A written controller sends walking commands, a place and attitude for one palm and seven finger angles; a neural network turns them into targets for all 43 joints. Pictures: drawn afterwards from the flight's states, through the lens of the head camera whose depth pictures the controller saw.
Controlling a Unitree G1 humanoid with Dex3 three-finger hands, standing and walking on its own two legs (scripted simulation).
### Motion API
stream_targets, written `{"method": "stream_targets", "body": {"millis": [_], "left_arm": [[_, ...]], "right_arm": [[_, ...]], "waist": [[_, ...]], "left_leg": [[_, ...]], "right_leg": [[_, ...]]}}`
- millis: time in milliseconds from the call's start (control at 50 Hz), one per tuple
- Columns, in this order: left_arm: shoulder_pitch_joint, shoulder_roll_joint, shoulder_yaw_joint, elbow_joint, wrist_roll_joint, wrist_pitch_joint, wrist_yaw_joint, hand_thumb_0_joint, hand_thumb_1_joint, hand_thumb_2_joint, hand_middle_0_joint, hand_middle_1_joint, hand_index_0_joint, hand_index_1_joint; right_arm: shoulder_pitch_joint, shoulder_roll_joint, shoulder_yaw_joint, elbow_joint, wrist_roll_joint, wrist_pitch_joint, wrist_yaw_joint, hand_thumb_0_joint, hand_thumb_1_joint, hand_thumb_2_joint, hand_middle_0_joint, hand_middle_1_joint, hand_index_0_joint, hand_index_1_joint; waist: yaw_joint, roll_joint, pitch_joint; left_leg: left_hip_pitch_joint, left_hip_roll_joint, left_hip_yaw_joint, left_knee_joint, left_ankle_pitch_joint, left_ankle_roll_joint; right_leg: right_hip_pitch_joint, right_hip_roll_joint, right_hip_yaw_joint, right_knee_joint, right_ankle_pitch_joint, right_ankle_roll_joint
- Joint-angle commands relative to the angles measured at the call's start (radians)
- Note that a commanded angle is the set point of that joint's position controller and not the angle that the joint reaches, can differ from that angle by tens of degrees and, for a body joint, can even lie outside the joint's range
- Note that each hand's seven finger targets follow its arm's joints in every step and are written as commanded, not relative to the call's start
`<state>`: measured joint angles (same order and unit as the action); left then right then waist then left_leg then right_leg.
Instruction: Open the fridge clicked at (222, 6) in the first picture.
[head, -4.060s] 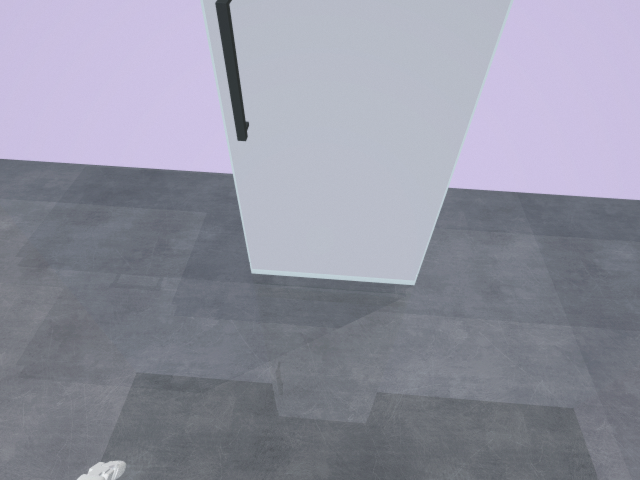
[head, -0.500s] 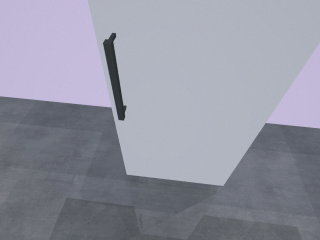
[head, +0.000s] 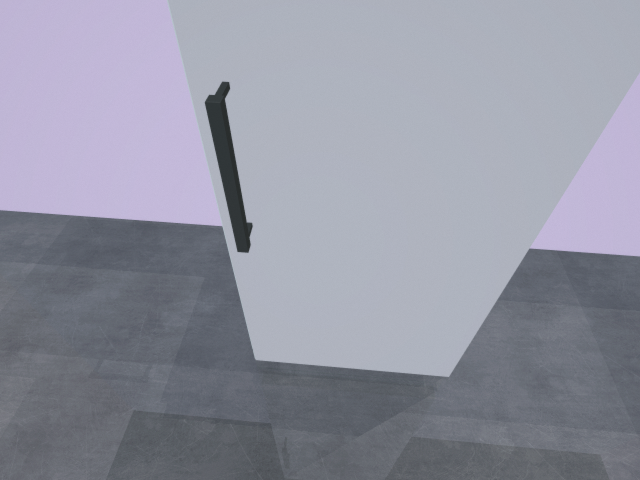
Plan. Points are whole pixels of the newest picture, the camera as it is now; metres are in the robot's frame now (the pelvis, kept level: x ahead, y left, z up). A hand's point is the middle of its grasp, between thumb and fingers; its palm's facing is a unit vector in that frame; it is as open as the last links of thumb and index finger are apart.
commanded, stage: come to a stop and stand still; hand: left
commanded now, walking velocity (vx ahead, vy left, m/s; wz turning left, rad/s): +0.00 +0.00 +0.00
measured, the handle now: (235, 178) +0.54 +0.18 +0.07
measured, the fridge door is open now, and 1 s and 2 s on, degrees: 0 0 0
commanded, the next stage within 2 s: look again from close up in 0.16 s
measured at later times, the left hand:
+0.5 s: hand out of the picture +0.03 +0.17 -0.17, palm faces +0.03 -0.97 -0.25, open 7.4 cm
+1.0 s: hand out of the picture +0.03 +0.15 -0.17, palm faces +0.04 -0.97 -0.23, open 7.4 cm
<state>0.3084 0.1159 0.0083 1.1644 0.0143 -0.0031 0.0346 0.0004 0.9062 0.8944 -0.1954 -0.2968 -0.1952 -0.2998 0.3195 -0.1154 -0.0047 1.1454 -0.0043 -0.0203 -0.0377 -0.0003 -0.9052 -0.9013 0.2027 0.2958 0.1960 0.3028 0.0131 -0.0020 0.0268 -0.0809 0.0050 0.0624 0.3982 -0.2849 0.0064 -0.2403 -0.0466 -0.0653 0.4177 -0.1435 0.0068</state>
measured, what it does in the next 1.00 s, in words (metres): stands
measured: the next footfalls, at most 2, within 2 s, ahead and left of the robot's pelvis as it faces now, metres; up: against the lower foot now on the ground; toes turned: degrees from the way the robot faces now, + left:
left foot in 1.66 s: +0.07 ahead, +0.13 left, +0.00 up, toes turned +5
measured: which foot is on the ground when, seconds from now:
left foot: down 0.00-1.00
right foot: down 0.00-1.00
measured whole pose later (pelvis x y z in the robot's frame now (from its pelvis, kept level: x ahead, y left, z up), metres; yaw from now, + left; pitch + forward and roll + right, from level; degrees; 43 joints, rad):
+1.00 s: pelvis +0.00 -0.03 +0.00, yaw +0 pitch -2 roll +1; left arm 0.23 0.16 0.01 1.11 0.01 -0.02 0.02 0.00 0.91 0.89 -0.20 -0.30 -0.20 -0.30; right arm 0.29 -0.17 0.00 1.11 -0.02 -0.02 -0.03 0.00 -0.91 -0.90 0.20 0.30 0.19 0.30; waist 0.00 0.02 0.05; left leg -0.09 0.04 0.04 0.42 -0.30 -0.04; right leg -0.26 -0.01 -0.09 0.47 -0.19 -0.04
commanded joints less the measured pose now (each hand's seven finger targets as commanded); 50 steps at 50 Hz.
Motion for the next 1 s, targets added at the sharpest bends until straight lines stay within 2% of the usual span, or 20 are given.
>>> {"method": "stream_targets", "body": {"millis": [0, 20, 40, 60, 120, 180, 200, 220, 260, 360, 440, 600, 660, 800, 860, 920, 940, 980], "left_arm": [[0.094, 0.160, 0.006, -0.034, 0.000, -0.037, 0.032, 0.000, 0.900, 0.900, -0.200, -0.300, -0.200, -0.300], [0.058, 0.166, 0.008, -0.053, 0.000, -0.045, 0.022, 0.000, 0.900, 0.900, -0.200, -0.300, -0.200, -0.300], [0.045, 0.148, 0.003, -0.064, 0.001, -0.041, 0.013, 0.000, 0.900, 0.900, -0.200, -0.300, -0.200, -0.300], [0.029, 0.131, 0.001, -0.068, 0.002, -0.034, 0.008, 0.000, 0.900, 0.900, -0.200, -0.300, -0.200, -0.300], [0.013, 0.115, -0.005, -0.072, 0.002, -0.026, 0.000, 0.000, 0.900, 0.900, -0.200, -0.300, -0.200, -0.300], [0.012, 0.120, -0.004, -0.076, -0.002, -0.026, -0.002, 0.000, 0.900, 0.900, -0.200, -0.300, -0.200, -0.300], [0.012, 0.126, -0.003, -0.077, -0.003, -0.027, -0.002, 0.000, 0.900, 0.900, -0.200, -0.300, -0.200, -0.300], [0.006, 0.129, -0.001, -0.081, -0.002, -0.027, -0.002, 0.000, 0.900, 0.900, -0.200, -0.300, -0.200, -0.300], [0.003, 0.139, 0.003, -0.084, -0.004, -0.029, -0.002, 0.000, 0.900, 0.900, -0.200, -0.300, -0.200, -0.300], [-0.013, 0.156, 0.011, -0.092, -0.005, -0.030, -0.002, 0.000, 0.900, 0.900, -0.200, -0.300, -0.200, -0.300], [-0.022, 0.169, 0.017, -0.092, -0.004, -0.034, -0.003, 0.000, 0.900, 0.900, -0.200, -0.300, -0.200, -0.300], [-0.040, 0.183, 0.020, -0.087, -0.005, -0.033, -0.005, 0.000, 0.900, 0.900, -0.200, -0.300, -0.200, -0.300], [-0.042, 0.190, 0.022, -0.088, -0.005, -0.035, -0.005, 0.000, 0.900, 0.900, -0.200, -0.300, -0.200, -0.300], [-0.045, 0.190, 0.023, -0.084, -0.005, -0.031, -0.007, 0.000, 0.900, 0.900, -0.200, -0.300, -0.200, -0.300], [-0.045, 0.192, 0.023, -0.086, -0.005, -0.031, -0.006, 0.000, 0.900, 0.900, -0.200, -0.300, -0.200, -0.300], [-0.044, 0.186, 0.023, -0.087, -0.003, -0.030, -0.007, 0.000, 0.900, 0.900, -0.200, -0.300, -0.200, -0.300], [-0.043, 0.188, 0.024, -0.088, -0.004, -0.029, -0.007, 0.000, 0.900, 0.900, -0.200, -0.300, -0.200, -0.300], [-0.045, 0.191, 0.025, -0.090, -0.004, -0.029, -0.008, 0.000, 0.900, 0.900, -0.200, -0.300, -0.200, -0.300]], "right_arm": [[0.047, -0.090, -0.010, -0.114, -0.002, -0.010, 0.010, 0.000, -0.900, -0.900, 0.200, 0.300, 0.200, 0.300], [0.058, -0.076, -0.002, -0.108, -0.016, -0.013, 0.019, 0.000, -0.900, -0.900, 0.200, 0.300, 0.200, 0.300], [0.070, -0.083, -0.003, -0.118, -0.015, -0.018, 0.017, 0.000, -0.900, -0.900, 0.200, 0.300, 0.200, 0.300], [0.075, -0.091, -0.002, -0.124, -0.014, -0.020, 0.014, 0.000, -0.900, -0.900, 0.200, 0.300, 0.200, 0.300], [0.086, -0.109, -0.001, -0.137, -0.013, -0.021, 0.010, 0.000, -0.900, -0.900, 0.200, 0.300, 0.200, 0.300], [0.082, -0.127, 0.000, -0.136, -0.011, -0.022, 0.008, 0.000, -0.900, -0.900, 0.200, 0.300, 0.200, 0.300], [0.083, -0.129, 0.000, -0.132, -0.011, -0.021, 0.008, 0.000, -0.900, -0.900, 0.200, 0.300, 0.200, 0.300], [0.087, -0.125, 0.000, -0.130, -0.012, -0.021, 0.008, 0.000, -0.900, -0.900, 0.200, 0.300, 0.200, 0.300], [0.087, -0.132, 0.001, -0.122, -0.013, -0.020, 0.007, 0.000, -0.900, -0.900, 0.200, 0.300, 0.200, 0.300], [0.076, -0.139, 0.001, -0.107, -0.013, -0.020, 0.007, 0.000, -0.900, -0.900, 0.200, 0.300, 0.200, 0.300], [0.071, -0.142, -0.001, -0.092, -0.013, -0.022, 0.007, 0.000, -0.900, -0.900, 0.200, 0.300, 0.200, 0.300], [0.059, -0.141, -0.003, -0.068, -0.013, -0.013, 0.008, 0.000, -0.900, -0.900, 0.200, 0.300, 0.200, 0.300], [0.058, -0.146, -0.003, -0.064, -0.012, -0.015, 0.007, 0.000, -0.900, -0.900, 0.200, 0.300, 0.200, 0.300], [0.053, -0.146, -0.004, -0.055, -0.013, -0.010, 0.007, 0.000, -0.900, -0.900, 0.200, 0.300, 0.200, 0.300], [0.053, -0.148, -0.004, -0.055, -0.013, -0.012, 0.007, 0.000, -0.900, -0.900, 0.200, 0.300, 0.200, 0.300], [0.054, -0.141, -0.004, -0.053, -0.012, -0.010, 0.006, 0.000, -0.900, -0.900, 0.200, 0.300, 0.200, 0.300], [0.052, -0.147, -0.005, -0.053, -0.013, -0.010, 0.007, 0.000, -0.900, -0.900, 0.200, 0.300, 0.200, 0.300], [0.056, -0.146, -0.004, -0.053, -0.013, -0.010, 0.007, 0.000, -0.900, -0.900, 0.200, 0.300, 0.200, 0.300]], "waist": [[-0.026, 0.063, -0.026], [-0.018, 0.096, -0.033], [-0.021, 0.114, -0.022], [-0.021, 0.096, 0.019], [-0.015, 0.023, 0.069], [-0.010, 0.014, 0.091], [-0.012, -0.013, 0.098], [-0.012, -0.006, 0.098], [-0.015, -0.031, 0.085], [-0.013, -0.006, 0.067], [-0.012, -0.018, 0.033], [-0.015, -0.021, 0.036], [-0.013, -0.006, 0.018], [-0.012, -0.009, 0.036], [-0.012, 0.003, 0.029], [-0.012, -0.018, 0.043], [-0.011, 0.000, 0.046], [-0.011, -0.013, 0.055]], "left_leg": [[-0.179, 0.054, -0.054, 0.023, -0.047, -0.011], [-0.170, 0.052, -0.059, 0.022, 0.000, -0.005], [-0.170, 0.073, -0.083, -0.007, 0.024, 0.004], [-0.199, 0.091, -0.103, -0.029, 0.026, 0.014], [-0.242, 0.107, -0.125, -0.068, 0.025, 0.031], [-0.231, 0.100, -0.114, -0.081, 0.030, 0.029], [-0.222, 0.095, -0.110, -0.078, 0.033, 0.029], [-0.214, 0.093, -0.103, -0.076, 0.043, 0.028], [-0.194, 0.088, -0.098, -0.073, 0.050, 0.027], [-0.173, 0.089, -0.084, -0.073, 0.073, 0.023], [-0.151, 0.089, -0.075, -0.064, 0.100, 0.019], [-0.135, 0.085, -0.060, -0.059, 0.064, 0.011], [-0.130, 0.091, -0.059, -0.058, 0.083, 0.009], [-0.131, 0.090, -0.056, -0.060, 0.050, 0.006], [-0.129, 0.094, -0.058, -0.062, 0.066, 0.006], [-0.132, 0.095, -0.057, -0.066, 0.049, 0.006], [-0.137, 0.092, -0.055, -0.066, 0.042, 0.006], [-0.142, 0.094, -0.060, -0.070, 0.041, 0.007]], "right_leg": [[0.073, -0.139, 0.142, 0.000, 0.067, -0.052], [0.042, -0.116, 0.122, 0.030, 0.007, -0.062], [0.017, -0.090, 0.104, 0.031, -0.097, -0.057], [0.003, -0.068, 0.084, 0.037, -0.117, -0.050], [0.024, -0.049, 0.062, 0.050, -0.071, -0.043], [0.026, -0.054, 0.077, 0.036, -0.044, -0.043], [0.022, -0.057, 0.083, 0.028, -0.039, -0.044], [0.024, -0.060, 0.082, 0.027, -0.032, -0.046], [0.026, -0.062, 0.095, 0.018, -0.025, -0.048], [0.048, -0.069, 0.099, 0.012, 0.012, -0.051], [0.075, -0.078, 0.100, 0.012, 0.063, -0.055], [0.060, -0.087, 0.124, -0.033, 0.006, -0.062], [0.083, -0.088, 0.117, -0.028, 0.041, -0.063], [0.061, -0.086, 0.126, -0.060, -0.035, -0.063], [0.071, -0.084, 0.122, -0.055, -0.011, -0.062], [0.061, -0.080, 0.123, -0.066, -0.043, -0.061], [0.057, -0.082, 0.126, -0.073, -0.064, -0.061], [0.052, -0.079, 0.128, -0.075, -0.077, -0.062]]}}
